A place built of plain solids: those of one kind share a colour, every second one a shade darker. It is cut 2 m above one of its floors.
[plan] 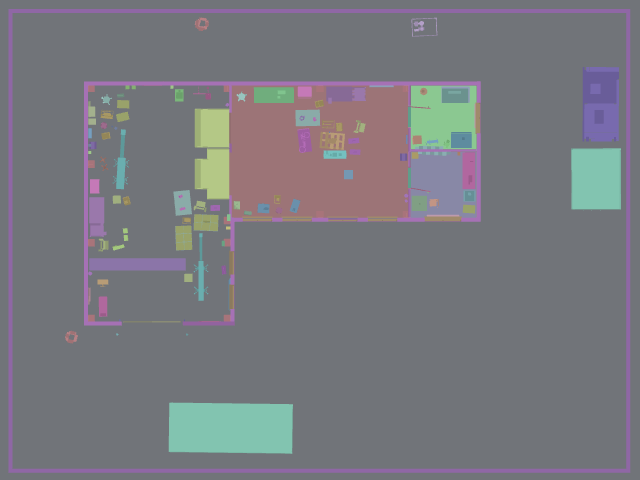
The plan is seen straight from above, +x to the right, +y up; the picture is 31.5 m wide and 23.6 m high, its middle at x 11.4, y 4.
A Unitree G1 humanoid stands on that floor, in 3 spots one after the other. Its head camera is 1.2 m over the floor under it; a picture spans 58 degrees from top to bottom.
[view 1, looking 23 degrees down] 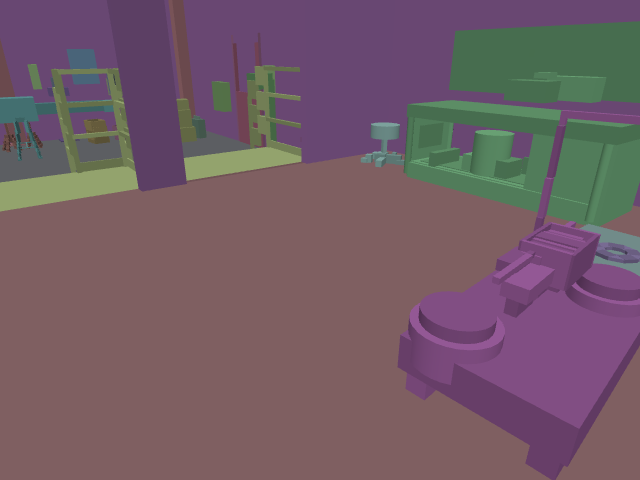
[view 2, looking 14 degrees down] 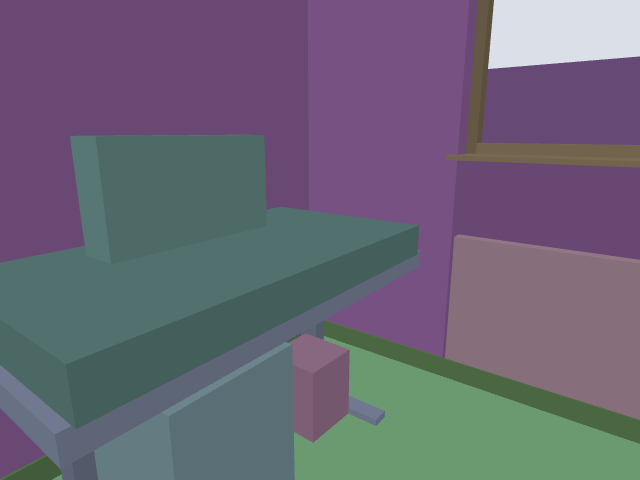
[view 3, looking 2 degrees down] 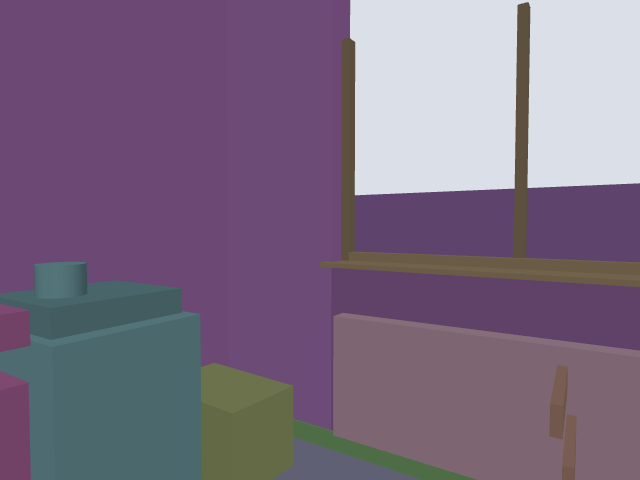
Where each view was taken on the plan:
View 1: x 11.30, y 7.25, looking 143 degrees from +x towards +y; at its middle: raised_floor_hall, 3.07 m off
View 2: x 17.15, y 10.05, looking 37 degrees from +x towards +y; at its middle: desk_load_lived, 1.45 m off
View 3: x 17.15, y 7.05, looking -57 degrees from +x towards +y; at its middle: wall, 2.33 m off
